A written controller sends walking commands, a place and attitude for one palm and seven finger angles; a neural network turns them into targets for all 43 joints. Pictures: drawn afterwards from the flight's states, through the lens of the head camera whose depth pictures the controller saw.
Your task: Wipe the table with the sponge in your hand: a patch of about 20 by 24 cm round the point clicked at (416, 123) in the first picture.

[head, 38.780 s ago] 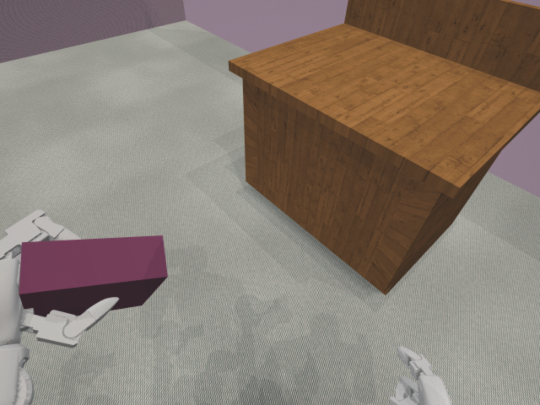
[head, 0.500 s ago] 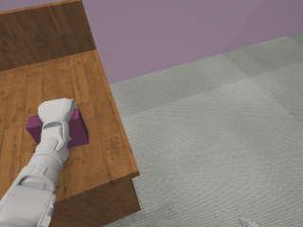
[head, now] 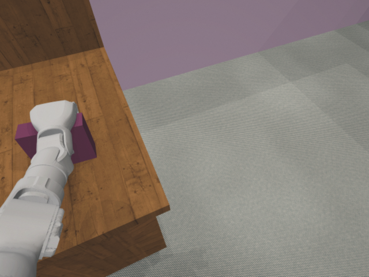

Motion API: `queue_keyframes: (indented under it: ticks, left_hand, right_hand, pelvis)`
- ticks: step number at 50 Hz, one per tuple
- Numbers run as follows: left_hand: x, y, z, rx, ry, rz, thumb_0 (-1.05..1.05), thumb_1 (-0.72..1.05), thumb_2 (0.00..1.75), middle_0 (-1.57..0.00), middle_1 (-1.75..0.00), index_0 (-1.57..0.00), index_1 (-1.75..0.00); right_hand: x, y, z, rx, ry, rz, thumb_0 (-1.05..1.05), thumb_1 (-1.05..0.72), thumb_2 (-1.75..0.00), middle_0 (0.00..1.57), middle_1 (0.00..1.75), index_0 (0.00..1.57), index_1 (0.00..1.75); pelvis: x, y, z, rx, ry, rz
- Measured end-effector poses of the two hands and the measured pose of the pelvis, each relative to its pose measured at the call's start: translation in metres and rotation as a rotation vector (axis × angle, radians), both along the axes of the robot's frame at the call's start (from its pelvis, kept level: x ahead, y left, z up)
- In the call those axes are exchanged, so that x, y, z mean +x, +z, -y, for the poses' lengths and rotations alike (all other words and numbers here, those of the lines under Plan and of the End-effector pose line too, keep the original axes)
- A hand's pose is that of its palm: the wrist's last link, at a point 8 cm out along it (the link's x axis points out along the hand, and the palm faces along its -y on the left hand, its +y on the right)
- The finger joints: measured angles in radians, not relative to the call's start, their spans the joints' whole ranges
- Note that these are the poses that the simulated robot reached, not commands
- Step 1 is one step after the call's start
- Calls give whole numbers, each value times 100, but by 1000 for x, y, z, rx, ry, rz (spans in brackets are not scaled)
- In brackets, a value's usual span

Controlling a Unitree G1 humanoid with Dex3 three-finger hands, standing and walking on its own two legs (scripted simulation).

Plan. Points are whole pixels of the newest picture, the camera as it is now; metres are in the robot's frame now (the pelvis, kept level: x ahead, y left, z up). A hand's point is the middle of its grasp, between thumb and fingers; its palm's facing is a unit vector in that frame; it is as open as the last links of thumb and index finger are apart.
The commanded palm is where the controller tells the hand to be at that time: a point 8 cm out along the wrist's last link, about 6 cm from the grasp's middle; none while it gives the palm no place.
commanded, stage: wipe forward along the third lane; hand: left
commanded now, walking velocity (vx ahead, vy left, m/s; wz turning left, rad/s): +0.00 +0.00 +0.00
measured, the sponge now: (64, 148) +0.41 +0.31 +0.00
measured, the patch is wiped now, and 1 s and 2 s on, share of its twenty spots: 0.95 1.00 1.00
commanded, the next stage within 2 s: wipe back along the third lane in 0.04 s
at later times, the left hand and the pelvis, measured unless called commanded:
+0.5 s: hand (64, 131) +0.43 +0.30 +0.04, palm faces -0.04 +0.06 -1.00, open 9.2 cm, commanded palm +0.39 +0.27 +0.07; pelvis +0.02 +0.02 +0.00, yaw -1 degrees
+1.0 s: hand (72, 148) +0.38 +0.26 +0.05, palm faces -0.05 +0.03 -1.00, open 9.2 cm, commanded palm +0.34 +0.25 +0.08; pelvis +0.03 +0.00 +0.01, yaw +0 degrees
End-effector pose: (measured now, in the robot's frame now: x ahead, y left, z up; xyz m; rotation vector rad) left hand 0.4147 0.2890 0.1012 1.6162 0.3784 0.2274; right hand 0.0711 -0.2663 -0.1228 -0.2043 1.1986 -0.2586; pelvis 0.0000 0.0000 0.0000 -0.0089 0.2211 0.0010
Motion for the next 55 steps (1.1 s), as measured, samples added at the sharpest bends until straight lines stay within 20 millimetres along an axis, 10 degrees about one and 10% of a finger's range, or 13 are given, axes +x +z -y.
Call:
queue_keyframes:
  ticks: [17, 41, 55]
  left_hand:
    - [12, -3, -5, 16, -24, 45, 0, -49, 117, -80, -142, -82, -147]
    - [-38, 0, 27, -13, 13, 88, -1, -45, 115, -76, -146, -78, -151]
    - [-56, 0, 36, -25, 32, 62, -1, -44, 114, -76, -146, -78, -151]
  right_hand:
    - [-26, -8, -14, 37, -37, -83, 0, -90, -90, 21, 30, 21, 30]
    - [122, 17, -41, 100, 142, 206, 0, -90, -90, 20, 30, 20, 30]
    - [129, 21, -28, 90, 149, 248, 1, -90, -90, 21, 30, 21, 30]
  pelvis:
    - [12, -3, -13, -10, -17, -31]
    - [29, 5, -10, 1, 7, 68]
    - [29, 7, 6, 12, -4, 101]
